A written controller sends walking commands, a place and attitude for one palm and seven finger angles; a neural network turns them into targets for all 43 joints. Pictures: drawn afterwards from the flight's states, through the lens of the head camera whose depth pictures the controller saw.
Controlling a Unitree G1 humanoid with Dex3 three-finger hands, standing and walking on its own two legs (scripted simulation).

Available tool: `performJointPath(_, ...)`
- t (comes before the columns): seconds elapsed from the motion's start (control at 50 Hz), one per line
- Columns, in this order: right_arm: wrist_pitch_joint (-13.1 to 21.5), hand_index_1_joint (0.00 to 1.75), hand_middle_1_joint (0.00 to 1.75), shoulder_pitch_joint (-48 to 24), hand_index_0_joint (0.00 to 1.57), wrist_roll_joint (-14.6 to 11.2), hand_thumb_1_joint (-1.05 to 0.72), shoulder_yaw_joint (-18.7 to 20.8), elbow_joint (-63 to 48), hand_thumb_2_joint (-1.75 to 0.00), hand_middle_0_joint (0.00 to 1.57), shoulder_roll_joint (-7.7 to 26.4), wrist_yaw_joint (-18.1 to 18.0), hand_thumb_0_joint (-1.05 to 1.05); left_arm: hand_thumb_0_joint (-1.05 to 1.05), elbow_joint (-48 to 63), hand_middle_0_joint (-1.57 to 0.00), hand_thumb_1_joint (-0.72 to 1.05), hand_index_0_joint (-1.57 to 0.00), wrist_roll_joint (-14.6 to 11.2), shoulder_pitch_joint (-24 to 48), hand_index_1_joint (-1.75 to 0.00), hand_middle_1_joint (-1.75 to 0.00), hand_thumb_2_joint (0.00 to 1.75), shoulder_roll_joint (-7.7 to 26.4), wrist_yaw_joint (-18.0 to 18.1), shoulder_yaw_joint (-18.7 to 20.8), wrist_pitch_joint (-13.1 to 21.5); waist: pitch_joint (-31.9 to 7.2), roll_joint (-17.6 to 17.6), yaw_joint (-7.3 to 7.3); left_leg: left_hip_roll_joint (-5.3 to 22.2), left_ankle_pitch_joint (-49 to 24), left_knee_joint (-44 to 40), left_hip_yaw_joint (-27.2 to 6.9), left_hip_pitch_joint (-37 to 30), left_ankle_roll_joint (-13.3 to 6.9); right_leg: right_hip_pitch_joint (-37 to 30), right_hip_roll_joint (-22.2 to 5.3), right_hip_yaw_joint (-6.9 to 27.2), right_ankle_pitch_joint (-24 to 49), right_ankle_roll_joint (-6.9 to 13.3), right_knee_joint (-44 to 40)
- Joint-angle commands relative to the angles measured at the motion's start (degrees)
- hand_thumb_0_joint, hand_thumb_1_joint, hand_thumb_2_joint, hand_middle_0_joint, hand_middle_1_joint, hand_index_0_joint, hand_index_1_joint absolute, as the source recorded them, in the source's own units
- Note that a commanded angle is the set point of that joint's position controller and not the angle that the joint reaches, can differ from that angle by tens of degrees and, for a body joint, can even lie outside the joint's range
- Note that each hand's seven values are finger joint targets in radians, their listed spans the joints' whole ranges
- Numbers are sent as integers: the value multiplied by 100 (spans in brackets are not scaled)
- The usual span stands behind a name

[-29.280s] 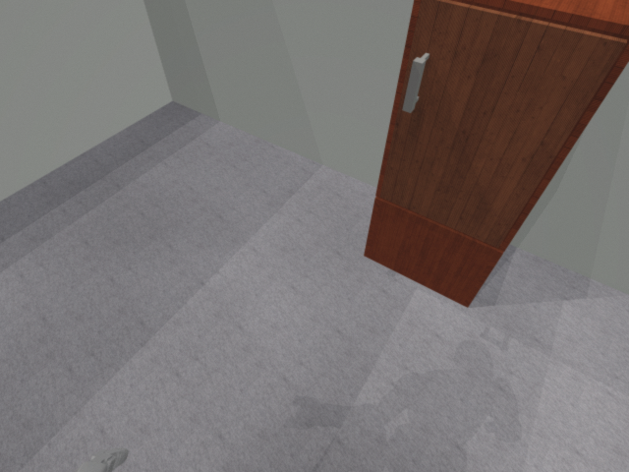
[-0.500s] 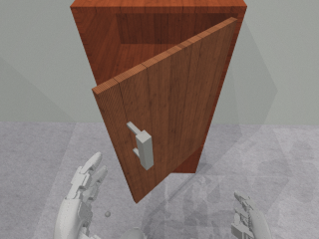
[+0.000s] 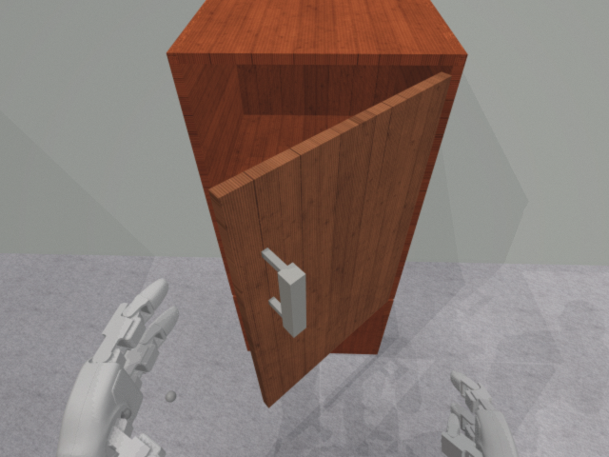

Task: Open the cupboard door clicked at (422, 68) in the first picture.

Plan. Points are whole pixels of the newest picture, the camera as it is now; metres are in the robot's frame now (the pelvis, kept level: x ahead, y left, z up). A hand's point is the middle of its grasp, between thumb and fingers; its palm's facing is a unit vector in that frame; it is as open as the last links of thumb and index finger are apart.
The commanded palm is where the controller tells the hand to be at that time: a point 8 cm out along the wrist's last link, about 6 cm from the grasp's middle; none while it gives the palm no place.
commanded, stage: draw the hand back to the body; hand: left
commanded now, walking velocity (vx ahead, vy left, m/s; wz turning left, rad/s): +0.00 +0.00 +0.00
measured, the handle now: (282, 292) +0.31 +0.06 +0.08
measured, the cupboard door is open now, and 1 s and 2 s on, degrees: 44 44 44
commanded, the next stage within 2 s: step back with the hand held close in 1.16 s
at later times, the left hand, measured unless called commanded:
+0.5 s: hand (63, 334) +0.19 +0.23 +0.18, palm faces +0.28 -0.88 -0.38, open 12.5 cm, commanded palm +0.15 +0.29 +0.20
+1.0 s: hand (27, 290) +0.21 +0.26 +0.21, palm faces +0.41 -0.83 -0.38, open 7.6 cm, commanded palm +0.16 +0.31 +0.23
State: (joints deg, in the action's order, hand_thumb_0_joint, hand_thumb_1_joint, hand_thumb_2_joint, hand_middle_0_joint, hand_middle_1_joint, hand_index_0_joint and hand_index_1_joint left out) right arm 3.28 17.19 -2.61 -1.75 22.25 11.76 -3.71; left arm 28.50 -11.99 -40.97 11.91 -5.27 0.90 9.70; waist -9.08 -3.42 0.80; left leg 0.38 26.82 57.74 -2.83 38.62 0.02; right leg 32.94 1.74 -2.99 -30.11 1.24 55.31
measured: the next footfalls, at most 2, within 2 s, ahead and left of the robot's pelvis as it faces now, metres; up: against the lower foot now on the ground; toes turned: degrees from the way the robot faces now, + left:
none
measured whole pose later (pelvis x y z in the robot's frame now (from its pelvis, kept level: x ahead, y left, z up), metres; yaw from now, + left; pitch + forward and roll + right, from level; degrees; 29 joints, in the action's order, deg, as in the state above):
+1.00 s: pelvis +0.02 +0.01 +0.06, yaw -1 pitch -2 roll +0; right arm 4.8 12.0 -0.7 -1.6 34.3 13.0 -5.1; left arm 25.6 -4.6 -29.5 19.1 6.7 18.9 2.5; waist -1.0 -2.6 3.1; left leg -0.5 15.3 28.3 0.1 11.4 -1.0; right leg 6.8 0.5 0.1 -17.5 0.1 25.9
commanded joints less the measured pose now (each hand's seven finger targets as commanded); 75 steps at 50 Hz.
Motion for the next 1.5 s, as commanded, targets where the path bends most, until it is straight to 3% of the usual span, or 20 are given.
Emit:
performJointPath(0.0, 483, 30, 30, -649, 20, -11, -90, 240, -979, -90, 20, 594, -57, 0, 0, 1551, -15, -43, -15, -233, 267, -30, -30, 33, 583, -55, 586, 437, -174, 111, 29, -118, -922, -1016, 26, -782, -188, -90, 38, -6, 1193, -56, -1221)
performJointPath(0.06, 550, 30, 30, -643, 20, -39, -90, 240, -927, -90, 20, 608, -50, 0, 0, 1548, -16, -32, -16, -323, 187, -30, -30, 37, 582, -162, 680, 338, -235, 27, 58, -111, -1040, -1132, 12, -957, -171, -158, 57, -75, 1359, -55, -1237)
performJointPath(0.08, 441, 30, 30, -604, 20, 29, -90, 255, -989, -90, 20, 576, -239, 0, 0, 1826, -16, -29, -16, 552, 171, -30, -30, 39, 1551, 460, 946, 71, -201, 79, 315, -18, -1084, -1310, 110, -1035, -159, -257, -102, 339, 1451, 42, -1635)
performJointPath(0.14, 340, 30, 30, -584, 20, 72, -90, 165, -868, -90, 20, 477, -301, 0, 0, 1546, -16, -18, -16, 713, -104, -30, -30, 43, 842, 916, 654, -327, 154, 22, 130, -32, -1125, -1454, 139, -1229, -161, -391, -147, 200, 1436, 24, -1790)
performJointPath(0.26, 334, 30, 30, -710, 20, 112, -90, 116, -750, -90, 20, 552, -328, 0, 0, 1879, -17, 2, -17, 917, 183, -30, -30, 52, 1165, 1213, 914, -460, -7, -2, 148, 52, -1594, -1949, 27, -1827, -153, -852, -133, 72, 1747, 6, -1954)
performJointPath(0.34, 449, 30, 30, -758, 20, 127, -90, 69, -594, -90, 20, 564, -332, 0, 0, 1955, -17, 17, -17, 947, 322, -30, -30, 58, 1332, 1337, 1175, -479, -7, -121, 181, 95, -1965, -2254, -59, -2120, -106, -1169, -140, 35, 1874, 10, -2096)
performJointPath(0.48, 497, 30, 30, -918, 20, 146, -90, 66, -288, -90, 20, 612, -297, 0, 0, 1382, -18, 41, -18, 907, 819, -30, -30, 69, 1438, 1389, 1632, -482, 511, 104, 195, 151, -1788, -2803, -98, -2343, -25, -1475, -115, 3, 1758, -4, -2532)
performJointPath(0.64, 551, 30, 30, -1079, 20, 176, -90, 111, -7, -90, 20, 652, -251, 0, 0, 1378, -19, 69, -19, 836, 1356, -30, -30, 81, 1747, 1388, 2215, -372, 357, -299, 260, 149, -2307, -3137, 13, -2806, 12, -2030, -132, 59, 2155, 6, -2876)
performJointPath(0.76, 546, 30, 30, -1172, 20, 177, -90, 158, 176, -90, 20, 667, -240, 0, 0, 1074, -20, 90, -20, 755, 1715, -30, -30, 90, 1987, 1411, 2703, -318, 496, -195, 275, 107, -2267, -3296, 140, -2943, -23, -2211, -112, 76, 2314, 4, -3135)
performJointPath(0.82, 492, 30, 30, -1184, 20, 172, -90, 203, 235, -90, 20, 686, -198, 0, 0, 589, -20, 90, -20, 717, 1337, -30, -30, 90, 1529, 1317, 2337, -358, 686, 41, 237, 109, -2360, -3325, 206, -2992, -69, -2222, -125, 77, 2450, -27, -3229)
performJointPath(0.98, 482, 30, 30, -1291, 20, 209, -90, 265, 240, -90, 20, 695, -198, 0, 0, 1185, -20, 90, -20, 766, 1601, -30, -30, 90, 1949, 1325, 2555, -240, 200, 29, 306, 26, -2586, -3300, 333, -3252, -145, -2555, -149, 151, 2869, -45, -3327)
performJointPath(1.06, 524, 30, 30, -1319, 20, 200, -90, 233, 307, -90, 20, 642, -218, 0, 0, 1197, -20, 90, -20, 774, 1664, -30, -30, 90, 1960, 1344, 2569, -233, 404, -313, 288, 4, -2582, -3293, 360, -3311, -122, -2485, -154, 170, 2879, -34, -3415)
performJointPath(1.24, 416, 30, 30, -1353, 20, 212, -90, 286, 359, -90, 20, 655, -198, 0, 0, 590, -20, 90, -20, 708, 1499, -30, -30, 90, 1737, 1264, 2473, -274, 640, 314, 289, 22, -2575, -3347, 404, -3300, -173, -2471, -149, 193, 3016, -104, -3499)
performJointPath(1.26, 401, 30, 30, -1391, 20, 206, -90, 293, 369, -90, 20, 681, -207, 0, 0, 630, -20, 90, -20, 719, 1949, -30, -30, 90, 1871, 1276, 2523, -260, 626, 324, 255, 11, -2500, -3347, 437, -3337, -192, -2427, -159, 237, 2987, -120, -3553)
performJointPath(1.28, 307, 30, 30, -1196, 20, 167, -90, 336, 271, -90, 20, 806, -172, 0, 0, 794, -20, 90, -20, 790, 2494, -30, -30, 90, 2575, 1314, 3246, -16, 843, 403, 51, 93, -2280, -3048, 301, -3157, -274, -1991, -464, 833, 3447, -124, -3892)
performJointPath(1.3, 232, 30, 30, -1209, 20, 177, -90, 332, 357, -90, 20, 741, -173, 0, 0, 641, -20, 90, -20, 829, 2558, -30, -30, 90, 2594, 1304, 3236, 93, 841, 413, 34, 69, -2200, -2944, 229, -3076, -242, -2090, -639, 875, 3835, -61, -3867)
performJointPath(1.34, 113, 30, 30, -1299, 20, 207, -90, 359, 352, -90, 20, 762, -149, 0, 0, 288, -20, 90, -20, 856, 1772, -30, -30, 90, 2014, 1225, 2709, 26, 620, 536, -22, 66, -2548, -2857, 317, -3196, -221, -2151, -677, 824, 4491, -119, -3716)
performJointPath(1.38, 18, 30, 30, -1302, 20, 196, -90, 393, 255, -90, 20, 782, -124, 0, 0, 361, -20, 90, -20, 861, 1500, -30, -30, 90, 1914, 1211, 2611, 23, 375, 417, -24, 124, -2938, -2906, 355, -3281, -209, -2232, -637, 700, 4598, -193, -3564)
performJointPath(1.42, -64, 30, 30, -1318, 20, 181, -90, 422, 177, -90, 20, 801, -124, 0, 0, 622, -20, 90, -20, 869, 1335, -30, -30, 90, 1956, 1240, 2625, 21, 112, 178, -11, 221, -3416, -3002, 353, -3334, -192, -2371, -588, 594, 4613, -196, -3391)
performJointPath(1.48, -169, 30, 30, -1338, 20, 163, -90, 451, 39, -90, 20, 785, -128, 0, 0, 1025, -20, 90, -20, 867, 1158, -30, -30, 90, 2177, 1307, 2836, 31, -127, 300, -11, 274, -3690, -3022, 337, -3307, -180, -2429, -506, 550, 4570, -205, -3261)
